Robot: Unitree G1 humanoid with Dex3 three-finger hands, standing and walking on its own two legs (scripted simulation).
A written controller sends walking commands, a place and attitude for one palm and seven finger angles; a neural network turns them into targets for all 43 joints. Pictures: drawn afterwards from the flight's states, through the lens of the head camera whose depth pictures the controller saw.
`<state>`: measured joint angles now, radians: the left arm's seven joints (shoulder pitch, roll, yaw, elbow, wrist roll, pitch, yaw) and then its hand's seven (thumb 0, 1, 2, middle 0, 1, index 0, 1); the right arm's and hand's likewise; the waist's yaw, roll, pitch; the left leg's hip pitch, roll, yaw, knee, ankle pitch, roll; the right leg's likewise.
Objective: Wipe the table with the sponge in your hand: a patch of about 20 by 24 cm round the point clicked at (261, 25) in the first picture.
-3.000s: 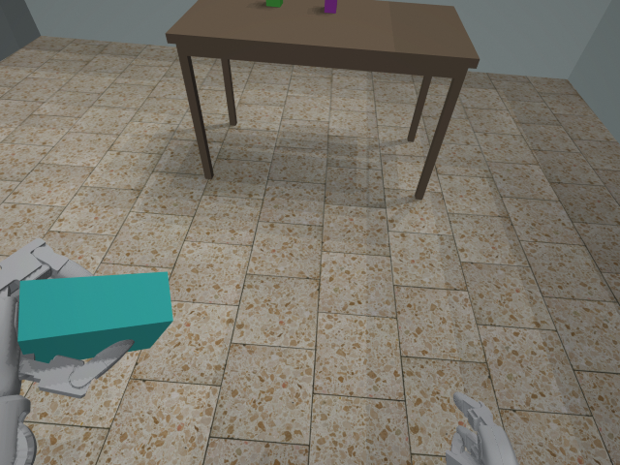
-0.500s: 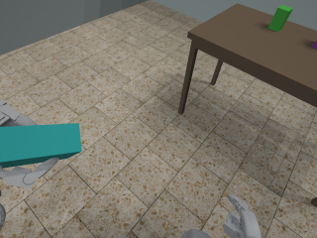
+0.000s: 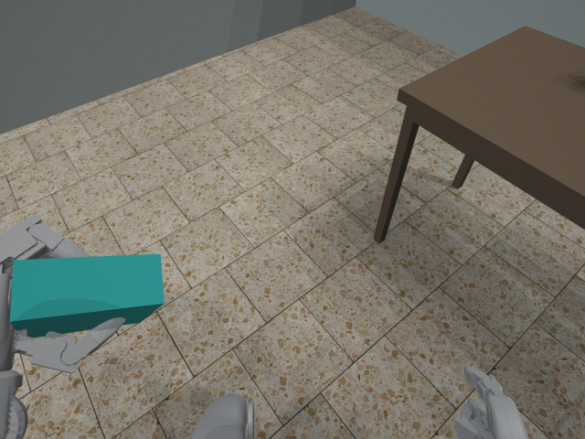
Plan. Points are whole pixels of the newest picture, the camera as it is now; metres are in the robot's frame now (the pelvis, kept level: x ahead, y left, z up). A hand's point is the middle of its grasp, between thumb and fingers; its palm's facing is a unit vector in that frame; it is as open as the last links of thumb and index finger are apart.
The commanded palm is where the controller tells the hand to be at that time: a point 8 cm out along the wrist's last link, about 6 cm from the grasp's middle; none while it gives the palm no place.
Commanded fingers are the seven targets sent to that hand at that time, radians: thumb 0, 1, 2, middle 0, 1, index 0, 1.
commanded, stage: walk to a spot facing it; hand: left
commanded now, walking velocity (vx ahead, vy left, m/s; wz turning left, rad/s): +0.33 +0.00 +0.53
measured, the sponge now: (109, 295) +0.23 +0.19 +0.15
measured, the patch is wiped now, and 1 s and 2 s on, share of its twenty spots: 0.00 0.00 0.00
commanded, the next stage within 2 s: turn to face it in 0.96 s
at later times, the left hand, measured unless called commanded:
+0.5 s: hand (24, 217) +0.29 +0.28 +0.20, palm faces +0.52 -0.72 -0.47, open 9.2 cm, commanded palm +0.24 +0.32 +0.17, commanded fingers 0.00 0.10 1.30 -1.20 -1.60 -1.20 -1.60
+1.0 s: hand (27, 187) +0.35 +0.33 +0.18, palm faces +0.66 -0.57 -0.49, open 9.2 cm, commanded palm +0.28 +0.35 +0.17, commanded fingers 0.00 0.10 1.30 -1.20 -1.60 -1.20 -1.60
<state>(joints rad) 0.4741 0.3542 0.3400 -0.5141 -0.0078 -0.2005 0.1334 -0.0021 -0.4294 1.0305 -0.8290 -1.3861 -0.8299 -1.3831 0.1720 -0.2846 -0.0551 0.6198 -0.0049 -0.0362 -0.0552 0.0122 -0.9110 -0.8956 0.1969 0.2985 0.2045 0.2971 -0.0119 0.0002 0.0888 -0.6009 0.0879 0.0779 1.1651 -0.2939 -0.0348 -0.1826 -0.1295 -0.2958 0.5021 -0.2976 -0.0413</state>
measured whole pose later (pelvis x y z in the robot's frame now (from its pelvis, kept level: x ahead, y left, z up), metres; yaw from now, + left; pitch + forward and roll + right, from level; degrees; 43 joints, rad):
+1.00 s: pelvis +0.25 +0.03 -0.02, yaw +24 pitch +1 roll +2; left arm 0.54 0.44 0.45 -0.70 -0.04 -0.22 0.18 0.00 -0.44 1.03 -0.84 -1.38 -0.84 -1.37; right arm 0.19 -0.27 -0.06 0.52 0.00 -0.03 -0.07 0.01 -0.91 -0.90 0.19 0.30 0.20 0.30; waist -0.02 -0.06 0.11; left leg -0.40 0.05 0.21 0.59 -0.25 -0.02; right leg -0.19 -0.21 -0.28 0.69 -0.43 0.05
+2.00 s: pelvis +0.24 -0.03 -0.01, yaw +6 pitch +2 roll +2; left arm 0.48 0.36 0.35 -0.52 -0.04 -0.17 0.14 0.00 -0.44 1.03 -0.84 -1.36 -0.84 -1.36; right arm 0.21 -0.25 -0.01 0.56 0.00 0.05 -0.01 0.01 -0.91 -0.90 0.19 0.30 0.20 0.30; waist 0.02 -0.05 0.02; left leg -0.26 0.00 0.04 0.57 -0.45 -0.04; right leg -0.40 0.14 0.13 0.42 -0.04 -0.09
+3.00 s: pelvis +0.08 -0.09 -0.01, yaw -31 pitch -2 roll -2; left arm 0.40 0.36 0.35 -0.53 -0.01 -0.18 0.14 0.00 -0.43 1.02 -0.85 -1.35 -0.85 -1.35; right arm 0.19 -0.12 0.05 0.52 0.01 -0.04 0.02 0.01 -0.91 -0.90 0.20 0.30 0.21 0.30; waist 0.06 0.04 0.10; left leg -0.27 0.21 0.19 0.55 -0.23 -0.05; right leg -0.38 -0.04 -0.09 0.85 -0.45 0.07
